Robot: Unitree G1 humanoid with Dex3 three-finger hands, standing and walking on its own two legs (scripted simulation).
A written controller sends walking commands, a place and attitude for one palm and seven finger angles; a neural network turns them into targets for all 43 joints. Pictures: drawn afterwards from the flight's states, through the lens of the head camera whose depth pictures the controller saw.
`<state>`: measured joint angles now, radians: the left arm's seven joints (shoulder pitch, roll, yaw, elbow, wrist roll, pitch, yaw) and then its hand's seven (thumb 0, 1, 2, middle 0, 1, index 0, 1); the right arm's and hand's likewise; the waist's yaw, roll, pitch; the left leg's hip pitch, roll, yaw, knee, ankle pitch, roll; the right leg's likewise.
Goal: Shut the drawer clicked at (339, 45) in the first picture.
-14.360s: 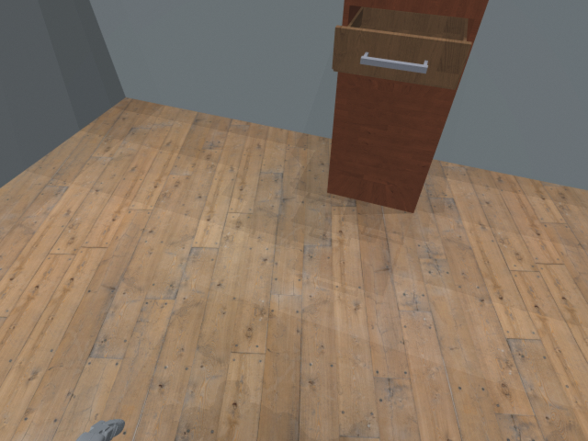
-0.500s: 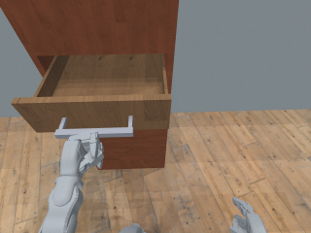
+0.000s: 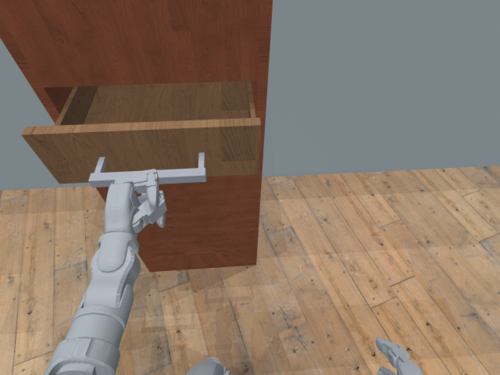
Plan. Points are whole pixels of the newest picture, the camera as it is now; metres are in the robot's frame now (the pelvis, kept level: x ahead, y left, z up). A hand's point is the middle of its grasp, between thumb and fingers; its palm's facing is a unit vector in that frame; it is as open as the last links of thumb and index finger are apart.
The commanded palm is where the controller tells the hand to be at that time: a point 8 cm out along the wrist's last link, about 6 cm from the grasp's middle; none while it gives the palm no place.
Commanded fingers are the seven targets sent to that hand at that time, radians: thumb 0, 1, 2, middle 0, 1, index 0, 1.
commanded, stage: push the drawer shut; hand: left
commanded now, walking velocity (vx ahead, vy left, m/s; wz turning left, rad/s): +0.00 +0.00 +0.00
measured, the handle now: (150, 169) +0.44 +0.19 +0.07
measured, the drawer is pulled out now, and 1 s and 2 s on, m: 0.12 0.00 0.00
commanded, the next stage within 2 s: pull the fist back off the drawer in 1.34 s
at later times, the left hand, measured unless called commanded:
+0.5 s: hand (165, 170) +0.44 +0.16 +0.07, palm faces +0.10 -0.99 -0.03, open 3.1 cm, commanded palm +0.42 +0.21 +0.07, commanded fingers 0.00 0.90 0.90 -1.40 -1.60 -1.40 -1.60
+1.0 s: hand (166, 149) +0.49 +0.17 +0.07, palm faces +0.11 -0.99 -0.03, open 3.1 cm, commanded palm +0.48 +0.21 +0.07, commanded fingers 0.00 0.90 0.90 -1.40 -1.60 -1.40 -1.60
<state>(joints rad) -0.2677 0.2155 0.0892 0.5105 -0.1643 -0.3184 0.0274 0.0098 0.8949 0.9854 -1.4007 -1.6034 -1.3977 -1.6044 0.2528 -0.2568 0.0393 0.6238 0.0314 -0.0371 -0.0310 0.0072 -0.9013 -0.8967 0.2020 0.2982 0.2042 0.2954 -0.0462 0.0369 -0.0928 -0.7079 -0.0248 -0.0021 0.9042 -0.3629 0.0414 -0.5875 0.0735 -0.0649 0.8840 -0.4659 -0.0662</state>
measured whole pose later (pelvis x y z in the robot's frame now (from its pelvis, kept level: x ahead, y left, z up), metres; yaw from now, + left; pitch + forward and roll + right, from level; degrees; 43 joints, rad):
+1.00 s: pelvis +0.00 +0.01 -0.01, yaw -1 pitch +17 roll -3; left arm -0.82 0.38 0.31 1.14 -0.09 -0.42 -0.04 0.00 0.83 0.95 -1.40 -1.60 -1.40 -1.60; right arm 0.36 -0.27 0.03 0.66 0.00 0.03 0.01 0.00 -0.90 -0.90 0.20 0.30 0.20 0.30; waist -0.14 0.03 -0.11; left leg -0.90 -0.01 0.00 0.99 -0.39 0.05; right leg -0.77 0.09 -0.07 0.95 -0.48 -0.06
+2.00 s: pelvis +0.00 +0.02 -0.01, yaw -2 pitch +18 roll -4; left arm -0.83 0.35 0.29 1.12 -0.10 -0.43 0.00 -0.01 0.80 0.93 -1.40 -1.60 -1.40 -1.60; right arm 0.41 -0.27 0.02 0.66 -0.02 0.02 0.03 0.00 -0.90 -0.90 0.20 0.30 0.20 0.30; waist -0.15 0.04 -0.12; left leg -0.92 -0.01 0.00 0.99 -0.38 0.06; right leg -0.78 0.09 -0.06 0.93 -0.46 -0.05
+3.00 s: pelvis +0.02 +0.01 +0.04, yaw -1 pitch -1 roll -1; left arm 0.13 0.32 0.12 -0.02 -0.11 -0.06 0.06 0.02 0.90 0.90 -1.40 -1.60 -1.40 -1.60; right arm 0.17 -0.24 0.06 0.57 0.05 0.02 -0.07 0.01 -0.90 -0.90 0.20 0.30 0.20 0.30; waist 0.02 0.06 -0.02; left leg -0.27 -0.04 0.01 0.54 -0.25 0.05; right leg -0.15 0.06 -0.02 0.50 -0.33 -0.05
